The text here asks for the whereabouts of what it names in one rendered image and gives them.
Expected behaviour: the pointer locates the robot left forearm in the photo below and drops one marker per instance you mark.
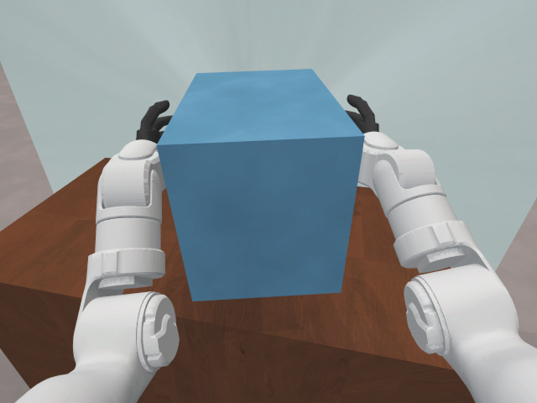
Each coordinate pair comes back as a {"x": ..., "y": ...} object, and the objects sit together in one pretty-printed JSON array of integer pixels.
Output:
[{"x": 128, "y": 232}]

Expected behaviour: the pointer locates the left robot upper arm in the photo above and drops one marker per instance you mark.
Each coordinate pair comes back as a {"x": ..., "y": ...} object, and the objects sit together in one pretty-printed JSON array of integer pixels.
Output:
[{"x": 120, "y": 343}]

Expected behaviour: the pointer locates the robot right forearm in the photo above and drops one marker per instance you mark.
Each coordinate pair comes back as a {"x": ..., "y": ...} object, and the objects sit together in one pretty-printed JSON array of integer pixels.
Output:
[{"x": 428, "y": 235}]

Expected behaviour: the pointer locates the right robot upper arm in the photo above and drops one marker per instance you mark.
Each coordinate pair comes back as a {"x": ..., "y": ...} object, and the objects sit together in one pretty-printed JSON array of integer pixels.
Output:
[{"x": 464, "y": 315}]

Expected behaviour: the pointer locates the pedestal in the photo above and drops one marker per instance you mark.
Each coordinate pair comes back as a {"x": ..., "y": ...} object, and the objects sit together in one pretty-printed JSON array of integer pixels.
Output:
[{"x": 348, "y": 347}]

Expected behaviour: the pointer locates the robot left hand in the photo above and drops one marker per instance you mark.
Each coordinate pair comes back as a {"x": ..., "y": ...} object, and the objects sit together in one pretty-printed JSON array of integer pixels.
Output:
[{"x": 151, "y": 124}]

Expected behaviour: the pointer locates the carton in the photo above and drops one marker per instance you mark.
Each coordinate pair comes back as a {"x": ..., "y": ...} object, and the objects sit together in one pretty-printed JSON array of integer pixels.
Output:
[{"x": 261, "y": 171}]

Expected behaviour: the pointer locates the robot right hand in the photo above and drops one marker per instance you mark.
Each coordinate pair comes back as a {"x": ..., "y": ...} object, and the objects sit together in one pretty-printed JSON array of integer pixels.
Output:
[{"x": 366, "y": 119}]

